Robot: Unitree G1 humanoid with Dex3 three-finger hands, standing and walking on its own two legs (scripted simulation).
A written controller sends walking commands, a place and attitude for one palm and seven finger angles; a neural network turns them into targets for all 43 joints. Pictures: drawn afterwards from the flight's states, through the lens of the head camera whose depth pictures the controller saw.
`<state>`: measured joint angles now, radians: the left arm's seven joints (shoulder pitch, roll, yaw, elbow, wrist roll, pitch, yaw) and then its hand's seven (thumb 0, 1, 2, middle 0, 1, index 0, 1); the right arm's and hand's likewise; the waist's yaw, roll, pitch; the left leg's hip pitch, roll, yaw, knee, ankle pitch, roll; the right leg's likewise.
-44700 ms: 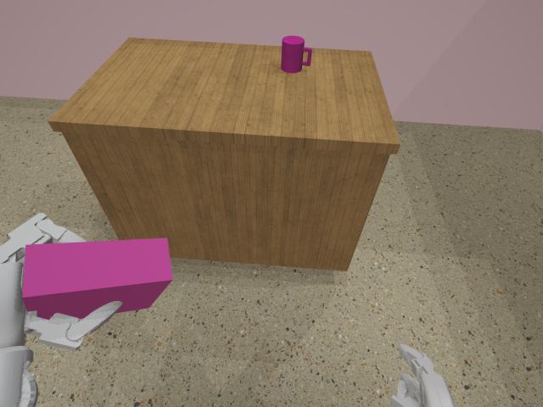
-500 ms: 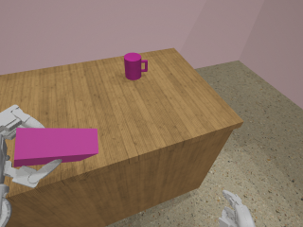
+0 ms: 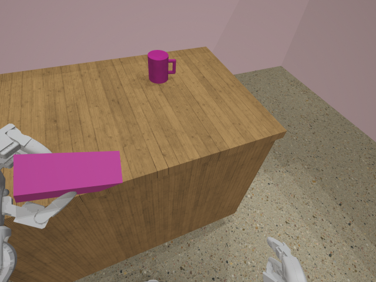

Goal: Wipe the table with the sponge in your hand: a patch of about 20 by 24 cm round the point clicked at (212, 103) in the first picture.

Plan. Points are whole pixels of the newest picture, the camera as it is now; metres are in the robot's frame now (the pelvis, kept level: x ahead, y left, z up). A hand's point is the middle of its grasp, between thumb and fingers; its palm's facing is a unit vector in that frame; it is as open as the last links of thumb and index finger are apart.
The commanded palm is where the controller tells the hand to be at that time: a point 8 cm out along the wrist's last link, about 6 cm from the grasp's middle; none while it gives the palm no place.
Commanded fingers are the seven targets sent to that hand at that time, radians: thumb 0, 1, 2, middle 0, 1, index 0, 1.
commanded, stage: step back with the hand held close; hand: left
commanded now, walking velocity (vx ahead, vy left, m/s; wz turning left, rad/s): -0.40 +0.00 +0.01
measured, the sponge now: (82, 175) +0.24 +0.21 +0.15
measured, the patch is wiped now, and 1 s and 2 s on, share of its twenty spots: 1.00 1.00 1.00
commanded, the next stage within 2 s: stop stepping back and stand still in 0.24 s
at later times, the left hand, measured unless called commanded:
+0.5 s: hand out of the picture +0.09 +0.20 +0.16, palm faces +0.32 -0.85 -0.41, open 9.4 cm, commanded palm +0.03 +0.25 +0.20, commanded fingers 0.00 0.10 1.30 -1.20 -1.60 -1.20 -1.60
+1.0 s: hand out of the picture -0.05 +0.18 +0.18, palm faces +0.39 -0.83 -0.41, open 9.4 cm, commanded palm -0.10 +0.23 +0.20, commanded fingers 0.00 0.10 1.30 -1.20 -1.60 -1.20 -1.60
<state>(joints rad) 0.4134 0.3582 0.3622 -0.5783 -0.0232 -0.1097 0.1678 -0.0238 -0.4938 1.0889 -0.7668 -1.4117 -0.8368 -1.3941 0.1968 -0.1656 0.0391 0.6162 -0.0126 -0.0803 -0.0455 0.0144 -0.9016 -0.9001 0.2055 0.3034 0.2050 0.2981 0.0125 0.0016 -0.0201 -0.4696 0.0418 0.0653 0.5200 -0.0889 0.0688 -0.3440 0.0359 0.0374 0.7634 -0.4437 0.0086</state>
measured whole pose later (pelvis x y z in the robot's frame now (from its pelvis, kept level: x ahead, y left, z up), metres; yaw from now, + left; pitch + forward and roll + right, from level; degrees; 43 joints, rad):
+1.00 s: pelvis -0.26 -0.05 -0.02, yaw +0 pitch -2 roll -1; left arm 0.42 0.40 0.35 -0.48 -0.03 -0.13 0.10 -0.02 -0.50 1.09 -0.77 -1.41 -0.84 -1.40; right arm 0.32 -0.21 0.03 0.65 0.02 -0.13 -0.03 0.01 -0.90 -0.90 0.21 0.30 0.21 0.30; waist -0.03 0.03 -0.06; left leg -0.45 0.07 -0.02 0.96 -0.45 0.03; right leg -0.38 0.01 -0.10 0.70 -0.28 -0.04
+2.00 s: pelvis -0.29 -0.05 +0.00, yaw +2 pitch -1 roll -1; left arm 0.49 0.37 0.32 -0.51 -0.04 -0.13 0.16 -0.02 -0.50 1.09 -0.77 -1.41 -0.84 -1.40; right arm 0.19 -0.22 0.01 0.62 0.01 -0.11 -0.06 0.02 -0.90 -0.90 0.20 0.30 0.20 0.30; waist 0.00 0.01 0.01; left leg -0.25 0.03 -0.01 0.55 -0.27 -0.01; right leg -0.27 0.00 -0.05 0.51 -0.21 -0.01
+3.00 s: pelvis -0.29 -0.03 +0.01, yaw +1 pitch -1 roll -1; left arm 0.47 0.35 0.31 -0.48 -0.04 -0.13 0.16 -0.02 -0.50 1.09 -0.77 -1.41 -0.84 -1.40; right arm 0.18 -0.21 0.02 0.61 0.00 -0.07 -0.06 0.01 -0.90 -0.90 0.21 0.30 0.20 0.30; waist 0.00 0.01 0.00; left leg -0.22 0.01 0.02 0.49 -0.25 0.02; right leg -0.23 -0.01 -0.02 0.41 -0.16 0.02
